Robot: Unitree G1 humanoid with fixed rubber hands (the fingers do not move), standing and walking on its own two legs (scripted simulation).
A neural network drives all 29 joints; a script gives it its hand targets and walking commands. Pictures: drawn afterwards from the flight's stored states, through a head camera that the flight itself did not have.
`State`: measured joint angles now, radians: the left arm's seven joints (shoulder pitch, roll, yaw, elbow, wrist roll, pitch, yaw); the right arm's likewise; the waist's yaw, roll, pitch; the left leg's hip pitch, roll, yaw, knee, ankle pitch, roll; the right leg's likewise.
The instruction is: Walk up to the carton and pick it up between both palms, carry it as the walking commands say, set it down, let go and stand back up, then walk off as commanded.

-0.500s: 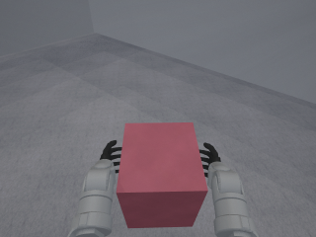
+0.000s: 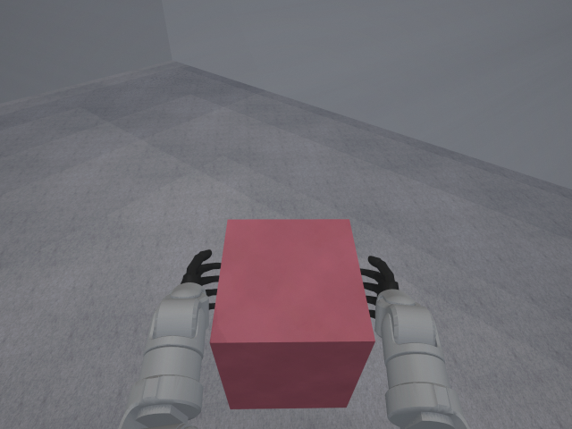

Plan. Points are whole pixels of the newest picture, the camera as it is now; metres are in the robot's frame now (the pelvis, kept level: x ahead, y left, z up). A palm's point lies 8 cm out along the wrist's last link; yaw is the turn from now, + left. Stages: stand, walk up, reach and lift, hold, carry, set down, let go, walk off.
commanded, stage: hold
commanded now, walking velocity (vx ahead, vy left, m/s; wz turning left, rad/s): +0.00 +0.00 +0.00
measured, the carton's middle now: (288, 316) +0.31 +0.01 -0.02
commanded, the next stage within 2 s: carry in 0.34 s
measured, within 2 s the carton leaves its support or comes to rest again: neither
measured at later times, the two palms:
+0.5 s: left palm (206, 288) +0.31 +0.13 +0.06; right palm (397, 299) +0.30 -0.16 +0.06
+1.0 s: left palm (310, 322) +0.24 -0.02 +0.08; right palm (537, 335) +0.22 -0.31 +0.09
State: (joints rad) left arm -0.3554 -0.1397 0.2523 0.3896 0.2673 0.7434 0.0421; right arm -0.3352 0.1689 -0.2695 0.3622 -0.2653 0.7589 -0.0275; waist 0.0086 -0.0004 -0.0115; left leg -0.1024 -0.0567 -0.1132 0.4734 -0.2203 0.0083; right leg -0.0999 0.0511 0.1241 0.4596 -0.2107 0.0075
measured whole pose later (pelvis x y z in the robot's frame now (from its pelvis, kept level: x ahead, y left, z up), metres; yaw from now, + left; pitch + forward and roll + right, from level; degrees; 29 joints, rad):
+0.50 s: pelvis +0.01 -0.01 +0.00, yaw -3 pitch -1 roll -1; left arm -0.29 -0.09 0.17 0.21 0.17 0.80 0.06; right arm -0.29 0.16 -0.16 0.20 -0.22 0.82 -0.06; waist 0.03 0.01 -0.09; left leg -0.27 0.00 -0.07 0.54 -0.26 -0.01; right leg -0.34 0.03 0.03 0.70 -0.37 0.00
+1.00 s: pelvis -0.03 -0.15 -0.02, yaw -2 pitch +5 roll -2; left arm -0.06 -0.13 0.05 -0.45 0.04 1.14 0.16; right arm -0.07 0.13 -0.06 -0.47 0.00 1.18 -0.17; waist -0.02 0.01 -0.12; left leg -0.45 0.05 0.17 0.69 -0.31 0.00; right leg -0.40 0.05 -0.20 0.60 -0.29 -0.12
